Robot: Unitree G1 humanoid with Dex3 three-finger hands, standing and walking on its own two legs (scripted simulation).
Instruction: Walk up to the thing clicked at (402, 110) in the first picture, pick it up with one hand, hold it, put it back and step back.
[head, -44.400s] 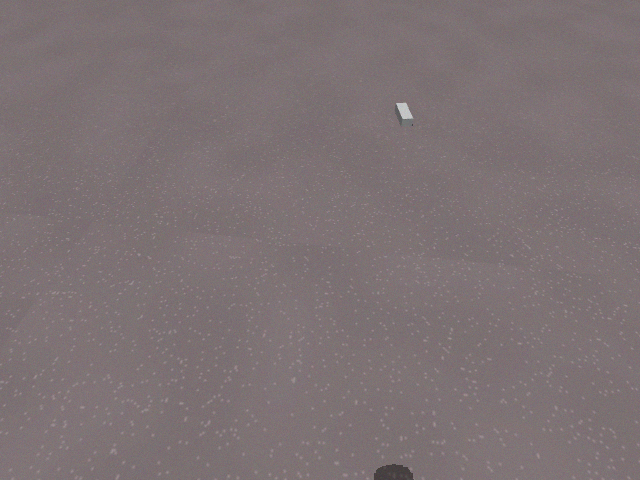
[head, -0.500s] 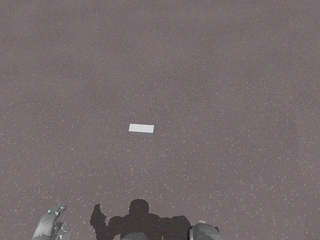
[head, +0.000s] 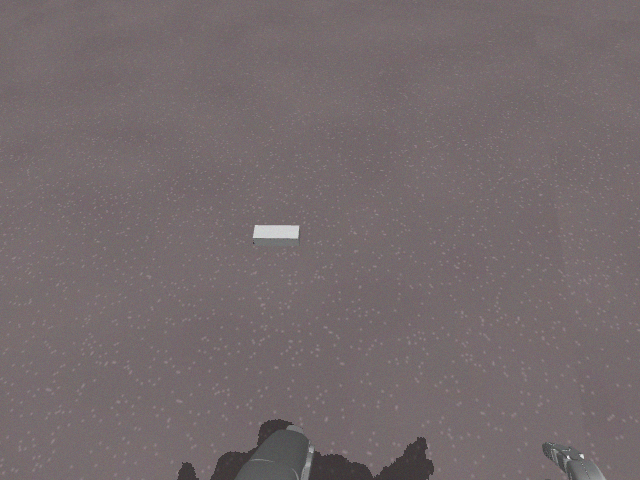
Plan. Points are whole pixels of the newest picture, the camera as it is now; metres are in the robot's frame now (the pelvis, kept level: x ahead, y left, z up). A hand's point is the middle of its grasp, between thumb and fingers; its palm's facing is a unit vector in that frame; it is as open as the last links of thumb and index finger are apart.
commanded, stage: step back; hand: left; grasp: from above
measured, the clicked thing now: (277, 235) +0.98 +0.29 -0.74
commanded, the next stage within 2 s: stand in 1.14 s
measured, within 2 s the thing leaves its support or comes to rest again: neither
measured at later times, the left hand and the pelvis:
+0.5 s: hand out of the picture -0.05 +0.27 -0.15, palm faces +0.07 -0.93 -0.36, open 7.4 cm; pelvis -0.08 +0.00 +0.00, yaw +4 degrees
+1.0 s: hand out of the picture +0.03 +0.28 -0.14, palm faces +0.08 -0.93 -0.36, open 7.4 cm; pelvis -0.05 +0.01 +0.01, yaw +4 degrees
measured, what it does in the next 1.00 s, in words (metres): steps on the spot: left foot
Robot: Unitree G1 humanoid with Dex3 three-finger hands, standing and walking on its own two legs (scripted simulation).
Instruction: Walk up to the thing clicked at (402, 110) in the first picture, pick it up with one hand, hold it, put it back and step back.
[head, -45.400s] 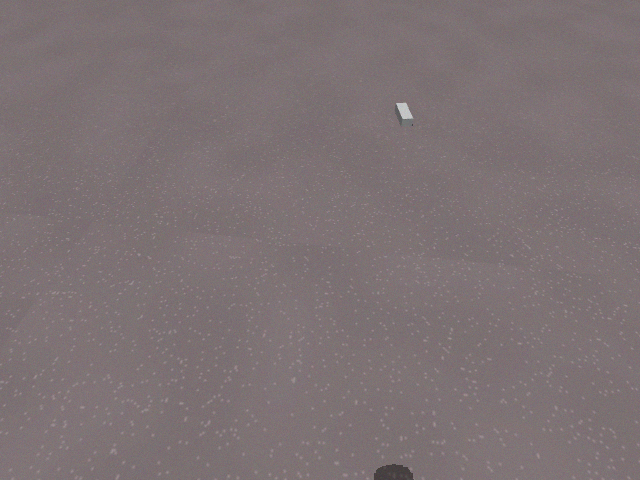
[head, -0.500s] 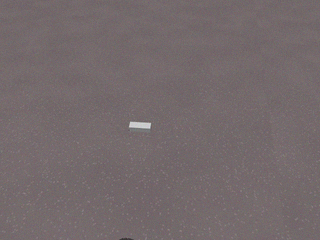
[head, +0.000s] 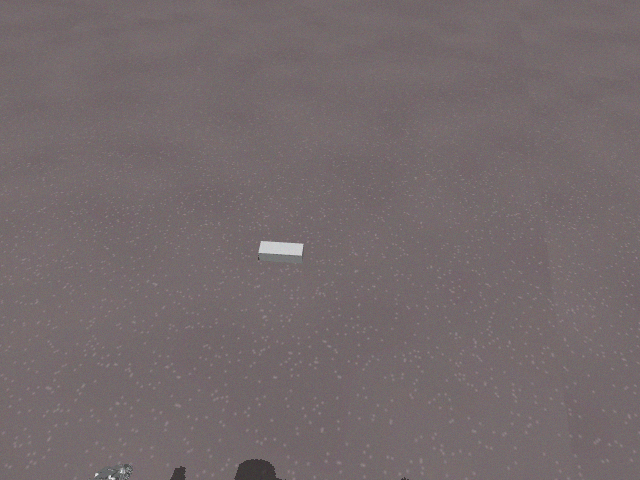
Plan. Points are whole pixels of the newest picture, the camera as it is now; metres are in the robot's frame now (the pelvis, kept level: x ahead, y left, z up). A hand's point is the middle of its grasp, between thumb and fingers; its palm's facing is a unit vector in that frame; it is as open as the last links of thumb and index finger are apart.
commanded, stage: step back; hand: left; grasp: from above
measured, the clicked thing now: (281, 252) +1.05 +0.20 -0.75
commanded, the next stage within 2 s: stand in 0.14 s
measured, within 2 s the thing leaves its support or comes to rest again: neither
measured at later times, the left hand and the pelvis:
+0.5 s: hand out of the picture +0.07 +0.25 -0.15, palm faces -0.02 -0.94 -0.33, open 7.4 cm; pelvis -0.01 +0.00 +0.01, yaw +0 degrees
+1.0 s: hand out of the picture +0.04 +0.25 -0.15, palm faces -0.02 -0.94 -0.35, open 7.4 cm; pelvis -0.02 -0.01 +0.01, yaw +0 degrees
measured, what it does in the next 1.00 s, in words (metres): stands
